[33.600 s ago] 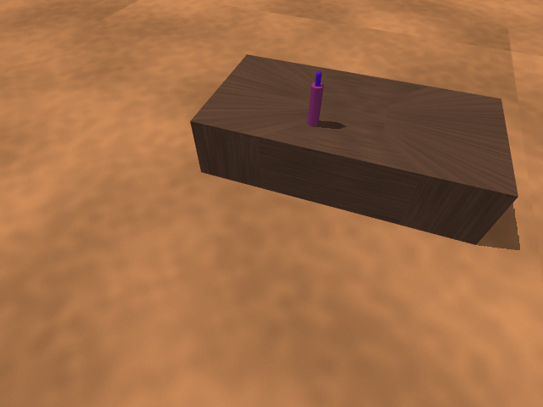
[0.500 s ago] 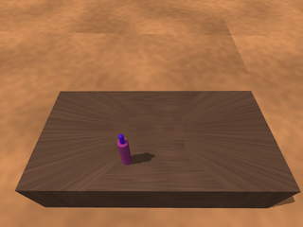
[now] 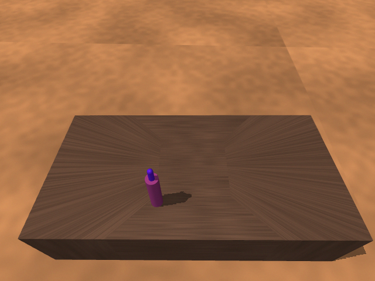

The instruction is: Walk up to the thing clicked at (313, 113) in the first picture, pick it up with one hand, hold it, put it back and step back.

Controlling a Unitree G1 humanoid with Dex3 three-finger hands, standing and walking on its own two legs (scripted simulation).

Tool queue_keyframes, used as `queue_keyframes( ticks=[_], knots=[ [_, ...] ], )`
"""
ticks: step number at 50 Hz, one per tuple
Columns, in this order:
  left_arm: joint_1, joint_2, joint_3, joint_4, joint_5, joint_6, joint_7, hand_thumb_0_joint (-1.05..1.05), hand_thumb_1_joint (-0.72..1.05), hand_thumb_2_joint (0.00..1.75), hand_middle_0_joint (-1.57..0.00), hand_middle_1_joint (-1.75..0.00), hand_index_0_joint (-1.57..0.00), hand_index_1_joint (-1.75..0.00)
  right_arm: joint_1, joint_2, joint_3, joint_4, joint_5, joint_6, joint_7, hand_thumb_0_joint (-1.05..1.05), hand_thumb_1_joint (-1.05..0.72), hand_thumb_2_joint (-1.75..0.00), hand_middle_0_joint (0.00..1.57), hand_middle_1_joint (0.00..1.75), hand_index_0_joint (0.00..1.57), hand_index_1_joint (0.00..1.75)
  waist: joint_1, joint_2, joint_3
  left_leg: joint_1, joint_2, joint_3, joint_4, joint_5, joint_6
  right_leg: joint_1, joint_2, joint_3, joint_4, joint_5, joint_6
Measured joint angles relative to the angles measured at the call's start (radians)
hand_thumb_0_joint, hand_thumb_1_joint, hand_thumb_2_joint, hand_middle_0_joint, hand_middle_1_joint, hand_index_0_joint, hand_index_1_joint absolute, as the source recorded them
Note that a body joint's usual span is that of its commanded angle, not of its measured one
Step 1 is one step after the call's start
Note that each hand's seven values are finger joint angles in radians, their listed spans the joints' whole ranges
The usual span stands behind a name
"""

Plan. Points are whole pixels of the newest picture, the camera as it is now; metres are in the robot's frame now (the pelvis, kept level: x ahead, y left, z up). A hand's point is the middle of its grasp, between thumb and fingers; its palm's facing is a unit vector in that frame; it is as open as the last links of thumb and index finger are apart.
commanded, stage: stand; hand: left
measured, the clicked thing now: (153, 187) +0.49 +0.15 -0.33
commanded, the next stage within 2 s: step back in 0.64 s
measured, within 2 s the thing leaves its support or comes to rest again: neither
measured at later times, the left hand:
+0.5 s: hand out of the picture +0.05 +0.26 -0.16, palm faces -0.01 -0.94 -0.34, open 7.4 cm
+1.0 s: hand out of the picture +0.04 +0.28 -0.17, palm faces -0.04 -0.91 -0.41, open 7.4 cm
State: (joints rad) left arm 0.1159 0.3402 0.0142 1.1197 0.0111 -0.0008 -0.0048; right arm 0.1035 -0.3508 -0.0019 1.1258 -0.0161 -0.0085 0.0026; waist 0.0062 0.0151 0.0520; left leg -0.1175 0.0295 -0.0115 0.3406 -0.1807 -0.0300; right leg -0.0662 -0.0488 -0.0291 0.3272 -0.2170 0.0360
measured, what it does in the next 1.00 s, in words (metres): lifts its left foot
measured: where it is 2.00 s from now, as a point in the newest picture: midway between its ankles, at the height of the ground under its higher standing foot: outside the picture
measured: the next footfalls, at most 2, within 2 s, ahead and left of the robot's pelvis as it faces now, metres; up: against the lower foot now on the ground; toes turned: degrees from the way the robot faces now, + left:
left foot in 1.08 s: -0.07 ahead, +0.13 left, +0.00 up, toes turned -1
right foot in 1.48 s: -0.14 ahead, -0.09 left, +0.00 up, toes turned -2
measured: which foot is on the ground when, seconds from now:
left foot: down 0.00-0.88, up 0.90-1.00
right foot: down 0.00-1.00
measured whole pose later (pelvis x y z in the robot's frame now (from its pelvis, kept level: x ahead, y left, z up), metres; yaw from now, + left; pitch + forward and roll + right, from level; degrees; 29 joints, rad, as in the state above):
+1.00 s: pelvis -0.07 +0.01 -0.02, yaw +0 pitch -2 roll +1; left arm 0.08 0.38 0.05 0.93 0.03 0.04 0.00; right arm 0.08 -0.42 -0.08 0.94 0.01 0.06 0.02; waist 0.00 0.00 0.17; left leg -0.41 -0.06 -0.05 0.98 -0.50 0.04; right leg -0.34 -0.07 0.00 0.64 -0.27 0.01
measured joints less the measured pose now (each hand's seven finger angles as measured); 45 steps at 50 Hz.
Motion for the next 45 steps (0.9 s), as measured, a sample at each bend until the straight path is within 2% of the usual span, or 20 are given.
queue_keyframes(
  ticks=[32,37,42,44,45],
  knots=[
    [0.024,0.006,-0.002,0.003,0.002,-0.002,-0.004,0.00,0.90,0.89,-0.21,-0.30,-0.20,-0.30,0.021,0.003,-0.006,0.010,0.000,0.003,0.007,0.00,-0.91,-0.90,0.20,0.30,0.20,0.30,-0.003,-0.007,0.003,-0.012,0.000,0.003,-0.001,0.016,0.003,-0.013,0.000,0.004,-0.001,0.017,0.001],
    [0.005,0.024,0.022,-0.056,-0.018,0.014,0.003,0.00,0.90,0.89,-0.21,-0.30,-0.20,-0.30,-0.006,-0.008,-0.026,-0.041,0.016,0.026,0.017,0.00,-0.90,-0.90,0.20,0.30,0.20,0.30,-0.005,-0.010,0.052,-0.088,0.000,0.000,0.092,-0.010,0.009,-0.096,0.000,0.007,0.107,-0.016,-0.004],
    [-0.015,0.054,0.034,-0.120,-0.013,0.030,0.008,0.00,0.90,0.89,-0.21,-0.30,-0.20,-0.30,-0.033,-0.028,-0.047,-0.104,0.020,0.049,0.019,0.00,-0.90,-0.90,0.20,0.30,0.20,0.30,-0.003,-0.011,0.096,-0.174,0.005,-0.002,0.200,-0.037,0.012,-0.191,0.005,0.011,0.231,-0.052,-0.017],
    [-0.017,0.055,0.035,-0.141,-0.008,0.032,0.006,0.00,0.90,0.89,-0.21,-0.30,-0.20,-0.30,-0.040,-0.043,-0.055,-0.126,0.021,0.059,0.019,0.00,-0.90,-0.90,0.20,0.30,0.20,0.30,-0.006,0.003,0.105,-0.214,0.009,-0.011,0.260,-0.057,0.036,-0.217,0.011,0.005,0.269,-0.062,-0.021],
    [-0.019,0.054,0.036,-0.151,-0.005,0.033,0.004,0.00,0.90,0.89,-0.21,-0.30,-0.20,-0.30,-0.043,-0.051,-0.060,-0.135,0.020,0.063,0.019,0.00,-0.90,-0.90,0.20,0.30,0.20,0.30,-0.007,0.006,0.110,-0.238,-0.002,-0.022,0.321,-0.106,0.048,-0.228,0.009,0.005,0.287,-0.066,-0.022]
  ],
)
